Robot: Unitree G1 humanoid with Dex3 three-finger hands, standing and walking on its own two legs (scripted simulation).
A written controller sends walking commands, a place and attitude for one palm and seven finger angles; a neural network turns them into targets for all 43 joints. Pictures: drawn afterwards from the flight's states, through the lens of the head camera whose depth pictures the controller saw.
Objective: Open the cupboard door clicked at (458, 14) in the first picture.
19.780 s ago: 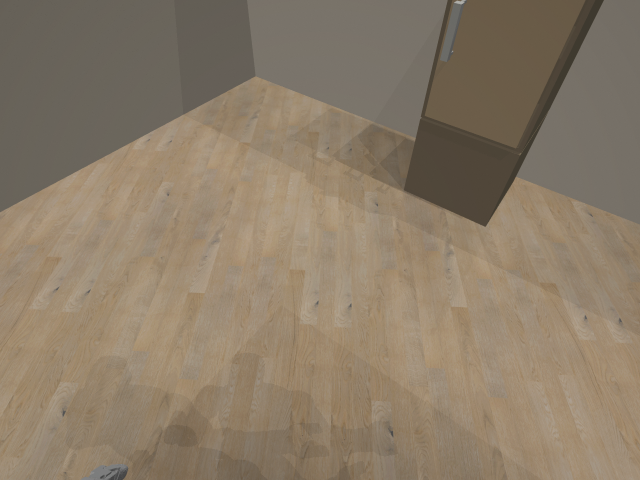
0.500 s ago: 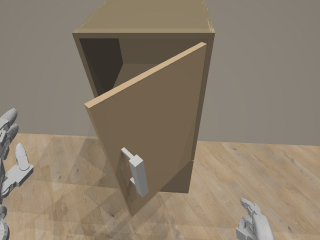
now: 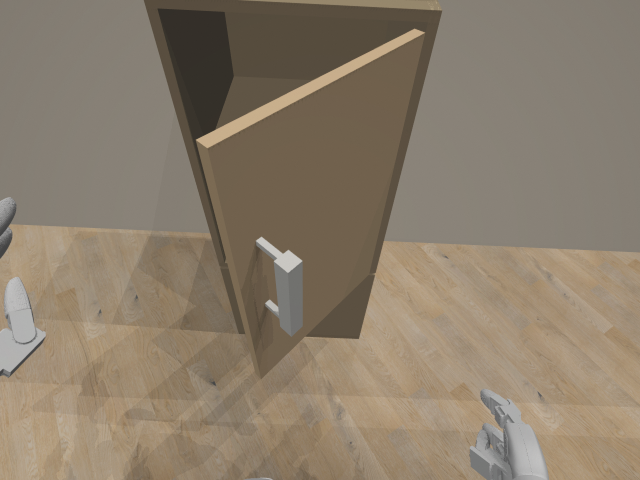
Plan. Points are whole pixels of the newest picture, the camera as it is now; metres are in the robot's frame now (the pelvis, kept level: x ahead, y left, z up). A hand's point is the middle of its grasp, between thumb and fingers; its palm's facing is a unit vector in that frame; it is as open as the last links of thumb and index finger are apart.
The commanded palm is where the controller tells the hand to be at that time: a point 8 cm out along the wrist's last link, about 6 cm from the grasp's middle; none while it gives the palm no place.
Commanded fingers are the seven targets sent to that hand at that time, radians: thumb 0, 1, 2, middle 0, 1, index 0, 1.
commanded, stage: step back with the hand held close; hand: left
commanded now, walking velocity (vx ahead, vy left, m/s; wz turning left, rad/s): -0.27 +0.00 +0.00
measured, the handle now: (278, 288) +0.37 +0.09 +0.00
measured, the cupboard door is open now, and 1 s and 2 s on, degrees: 49 49 49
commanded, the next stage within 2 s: stop stepping back and stand still in 0.50 s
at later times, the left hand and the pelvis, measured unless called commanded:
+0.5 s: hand out of the picture +0.10 +0.27 +0.18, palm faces +0.49 -0.74 -0.47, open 7.4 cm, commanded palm +0.04 +0.30 +0.18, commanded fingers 0.00 0.90 0.90 -0.20 -0.30 -0.20 -0.30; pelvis -0.09 -0.01 -0.01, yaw +2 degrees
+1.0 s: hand out of the picture +0.01 +0.24 +0.17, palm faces +0.38 -0.77 -0.51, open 7.4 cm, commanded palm -0.04 +0.28 +0.18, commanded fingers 0.00 0.90 0.90 -0.20 -0.30 -0.20 -0.30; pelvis -0.19 -0.01 +0.00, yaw -1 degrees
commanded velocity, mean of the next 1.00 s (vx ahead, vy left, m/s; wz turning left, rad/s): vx -0.12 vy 0.00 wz -0.03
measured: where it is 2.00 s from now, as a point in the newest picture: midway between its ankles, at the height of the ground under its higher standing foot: outside the picture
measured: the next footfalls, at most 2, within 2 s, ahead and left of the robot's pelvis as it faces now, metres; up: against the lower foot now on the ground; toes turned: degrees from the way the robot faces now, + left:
right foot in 0.52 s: -0.11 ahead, -0.13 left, +0.00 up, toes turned +3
left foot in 0.68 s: -0.04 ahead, +0.09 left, +0.00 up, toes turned +1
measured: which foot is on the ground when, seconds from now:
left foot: down 0.00-0.50, up 0.52-0.66, down 0.68-0.96, up 0.98-1.00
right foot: down 0.00-0.30, up 0.32-0.50, down 0.52-0.70, up 0.72-0.92, down 0.94-1.00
